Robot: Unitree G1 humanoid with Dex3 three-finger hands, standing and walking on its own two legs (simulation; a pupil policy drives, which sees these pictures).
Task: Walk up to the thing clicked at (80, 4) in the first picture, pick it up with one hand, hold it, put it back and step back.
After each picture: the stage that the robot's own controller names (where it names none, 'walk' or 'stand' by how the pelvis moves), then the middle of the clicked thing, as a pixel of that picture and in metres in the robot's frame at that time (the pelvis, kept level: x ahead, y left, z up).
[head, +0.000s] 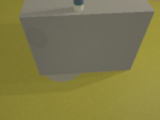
stand; out of the picture +1.03 +0.00 +0.03
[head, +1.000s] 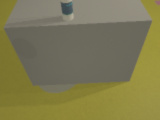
walk; out of the picture +0.91 +0.10 +0.05
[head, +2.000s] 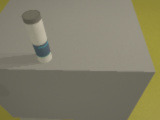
walk; (39, 39) +0.56 +0.21 +0.03
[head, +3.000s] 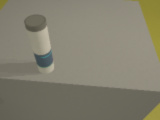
stand; (41, 47) +0.48 +0.16 +0.06
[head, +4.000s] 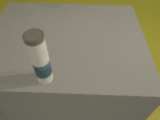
stand; (40, 59) +0.45 +0.17 +0.03
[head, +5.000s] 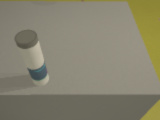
stand; (34, 61) +0.44 +0.18 +0.03
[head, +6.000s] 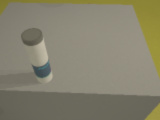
stand; (39, 59) +0.46 +0.17 +0.02
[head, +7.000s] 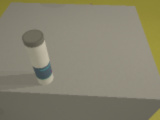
stand; (40, 60) +0.45 +0.17 +0.02
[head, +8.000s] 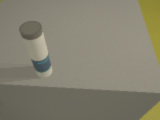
rise first; (38, 53) +0.46 +0.17 +0.03
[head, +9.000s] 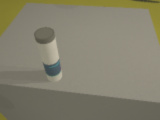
rise first; (50, 57) +0.46 +0.16 +0.03
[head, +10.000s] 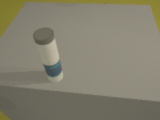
go down; (50, 58) +0.46 +0.15 +0.03
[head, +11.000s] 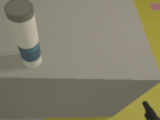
go down; (27, 39) +0.47 +0.14 +0.06
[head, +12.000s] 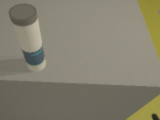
approach; (31, 43) +0.46 +0.15 +0.08
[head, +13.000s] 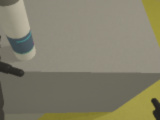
close in; (16, 28) +0.47 +0.15 +0.11
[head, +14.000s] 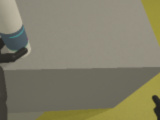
lift; (8, 23) +0.49 +0.16 +0.12
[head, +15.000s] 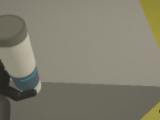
lift; (21, 64) +0.33 +0.16 +0.16
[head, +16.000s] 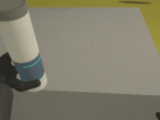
lift; (24, 52) +0.32 +0.15 +0.22
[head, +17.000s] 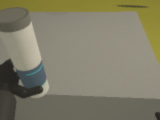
hold; (27, 59) +0.31 +0.14 +0.21
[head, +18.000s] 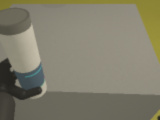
hold; (26, 61) +0.31 +0.14 +0.20
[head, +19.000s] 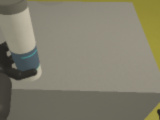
crouch; (22, 43) +0.37 +0.16 +0.20
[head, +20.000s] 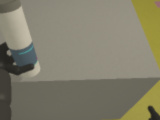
lower; (19, 41) +0.44 +0.15 +0.12
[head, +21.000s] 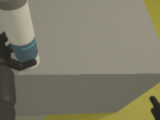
lower; (21, 35) +0.45 +0.14 +0.12
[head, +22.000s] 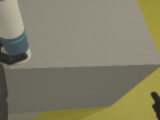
lower; (10, 28) +0.47 +0.15 +0.12
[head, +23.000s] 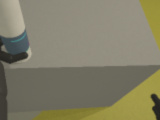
lower; (11, 26) +0.47 +0.15 +0.12
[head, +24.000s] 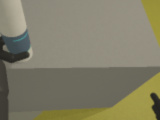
lower; (12, 26) +0.47 +0.14 +0.12
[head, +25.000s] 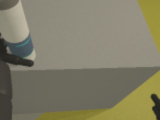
withdraw; (15, 31) +0.46 +0.14 +0.12
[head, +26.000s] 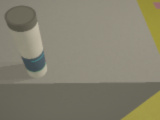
sink last; (30, 48) +0.43 +0.14 +0.09
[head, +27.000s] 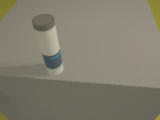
stand; (50, 48) +0.47 +0.14 +0.09
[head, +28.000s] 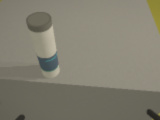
stand; (45, 49) +0.44 +0.13 +0.09
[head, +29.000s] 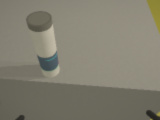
stand; (46, 49) +0.44 +0.13 +0.09
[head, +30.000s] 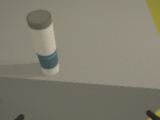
stand; (45, 47) +0.45 +0.13 +0.09
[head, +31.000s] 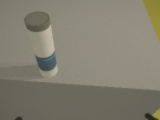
stand; (44, 49) +0.44 +0.13 +0.09
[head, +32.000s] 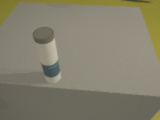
stand; (48, 58) +0.46 +0.14 +0.04
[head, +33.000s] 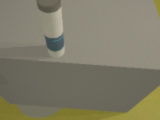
walk; (53, 30) +0.51 +0.10 +0.06
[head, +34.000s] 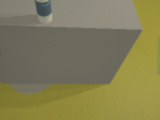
walk; out of the picture +0.72 +0.19 +0.05
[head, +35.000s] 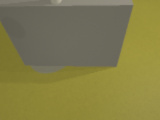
walk; out of the picture +1.02 +0.19 +0.05
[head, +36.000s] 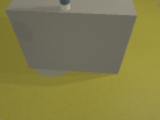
stand; out of the picture +1.06 +0.12 +0.03
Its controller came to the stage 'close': yes
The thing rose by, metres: 0.20
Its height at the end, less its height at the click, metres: +0.00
